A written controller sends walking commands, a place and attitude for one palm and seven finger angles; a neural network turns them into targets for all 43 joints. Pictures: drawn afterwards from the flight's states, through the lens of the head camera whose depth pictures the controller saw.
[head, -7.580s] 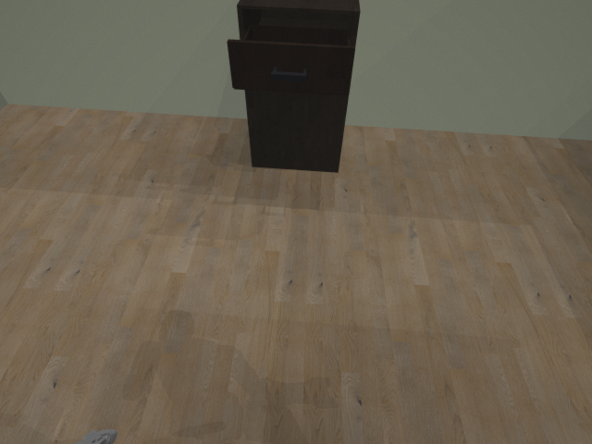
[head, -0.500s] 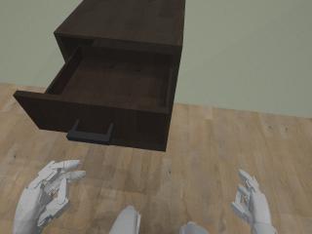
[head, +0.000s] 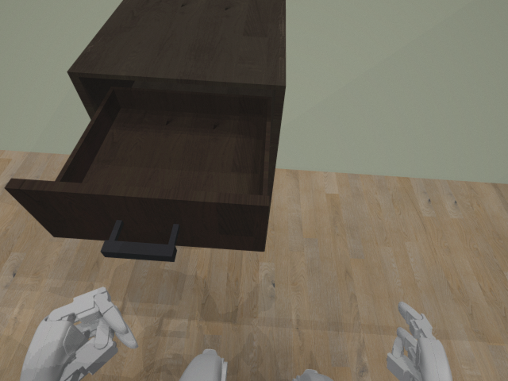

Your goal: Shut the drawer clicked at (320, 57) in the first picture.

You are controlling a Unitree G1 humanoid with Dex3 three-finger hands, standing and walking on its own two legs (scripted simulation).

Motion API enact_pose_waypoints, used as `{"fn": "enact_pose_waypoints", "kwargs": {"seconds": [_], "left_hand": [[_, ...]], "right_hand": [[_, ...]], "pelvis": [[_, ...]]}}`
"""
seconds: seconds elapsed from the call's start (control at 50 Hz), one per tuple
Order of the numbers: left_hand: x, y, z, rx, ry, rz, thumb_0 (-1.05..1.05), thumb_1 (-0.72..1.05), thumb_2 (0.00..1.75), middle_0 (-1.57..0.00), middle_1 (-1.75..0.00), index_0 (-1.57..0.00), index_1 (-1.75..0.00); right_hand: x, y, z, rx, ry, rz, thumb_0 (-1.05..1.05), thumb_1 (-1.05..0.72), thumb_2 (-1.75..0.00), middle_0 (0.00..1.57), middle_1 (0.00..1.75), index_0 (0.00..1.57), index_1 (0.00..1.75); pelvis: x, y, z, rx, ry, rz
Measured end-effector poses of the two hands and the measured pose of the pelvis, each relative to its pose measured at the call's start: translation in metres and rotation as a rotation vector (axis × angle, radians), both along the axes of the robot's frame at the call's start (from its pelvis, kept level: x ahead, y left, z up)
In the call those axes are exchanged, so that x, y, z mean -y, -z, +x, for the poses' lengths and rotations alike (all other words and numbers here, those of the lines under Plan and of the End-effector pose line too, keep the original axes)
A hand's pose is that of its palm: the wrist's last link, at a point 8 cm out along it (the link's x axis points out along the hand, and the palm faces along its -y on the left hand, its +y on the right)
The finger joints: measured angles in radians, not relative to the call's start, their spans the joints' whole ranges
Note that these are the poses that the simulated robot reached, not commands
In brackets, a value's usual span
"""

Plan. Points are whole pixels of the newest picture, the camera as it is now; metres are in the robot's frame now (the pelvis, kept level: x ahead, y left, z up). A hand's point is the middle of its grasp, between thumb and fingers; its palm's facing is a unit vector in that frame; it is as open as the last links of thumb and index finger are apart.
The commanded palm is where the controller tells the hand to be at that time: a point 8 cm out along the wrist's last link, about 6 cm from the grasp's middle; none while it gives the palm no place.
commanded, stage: raise the hand and make a fist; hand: left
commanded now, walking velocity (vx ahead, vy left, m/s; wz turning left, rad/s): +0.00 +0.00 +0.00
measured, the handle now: (143, 239) +0.34 +0.22 +0.00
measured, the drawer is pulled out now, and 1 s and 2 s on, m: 0.30 0.30 0.30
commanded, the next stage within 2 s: bring the fist close to the handle in 0.86 s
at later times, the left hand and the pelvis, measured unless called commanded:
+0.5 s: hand (115, 344) +0.16 +0.17 +0.09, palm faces +0.02 -1.00 -0.05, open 3.3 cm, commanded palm +0.12 +0.23 +0.10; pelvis +0.01 +0.01 +0.01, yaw +0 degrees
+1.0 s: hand (121, 345) +0.16 +0.17 +0.09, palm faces +0.03 -1.00 -0.07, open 3.3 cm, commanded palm +0.13 +0.23 +0.09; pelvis +0.01 -0.01 +0.01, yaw +0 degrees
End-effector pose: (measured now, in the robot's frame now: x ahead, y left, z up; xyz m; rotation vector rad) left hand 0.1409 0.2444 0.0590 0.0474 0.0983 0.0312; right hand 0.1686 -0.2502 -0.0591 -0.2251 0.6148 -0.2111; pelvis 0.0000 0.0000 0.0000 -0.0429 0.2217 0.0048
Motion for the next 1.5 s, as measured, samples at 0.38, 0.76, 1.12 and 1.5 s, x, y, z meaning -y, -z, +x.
{"fn": "enact_pose_waypoints", "kwargs": {"seconds": [0.38, 0.76, 1.12, 1.5], "left_hand": [[0.014, -0.027, -0.003, 0.023, 0.001, -0.008, 0.02, 0.9, 0.9, -1.37, -1.57, -1.37, -1.57], [0.02, -0.036, -0.013, 0.029, -0.002, 0.015, 0.02, 0.9, 0.9, -1.4, -1.6, -1.4, -1.6], [0.022, -0.024, -0.001, 0.016, -0.007, 0.016, 0.02, 0.9, 0.9, -1.4, -1.6, -1.4, -1.6], [0.027, 0.015, 0.031, 0.026, 0.018, 0.005, 0.02, 0.9, 0.9, -1.4, -1.6, -1.4, -1.6]], "right_hand": [[-0.058, -0.023, 0.035, 0.087, -0.129, 0.09, 0.01, -0.9, -0.9, 0.2, 0.3, 0.2, 0.3], [-0.024, -0.016, 0.014, 0.045, -0.05, 0.067, 0.01, -0.91, -0.9, 0.2, 0.3, 0.2, 0.29], [-0.017, -0.01, 0.021, 0.039, -0.051, 0.073, 0.01, -0.91, -0.9, 0.2, 0.3, 0.2, 0.3], [-0.011, 0.019, 0.014, -0.044, -0.038, 0.043, 0.01, -0.91, -0.9, 0.2, 0.3, 0.2, 0.29]], "pelvis": [[-0.012, -0.006, 0.005, 0.034, -0.009, -0.013], [-0.003, -0.007, 0.005, 0.041, -0.006, -0.002], [0.008, -0.006, 0.007, 0.027, -0.008, 0.005], [0.007, 0.015, 0.005, -0.045, 0.003, 0.002]]}}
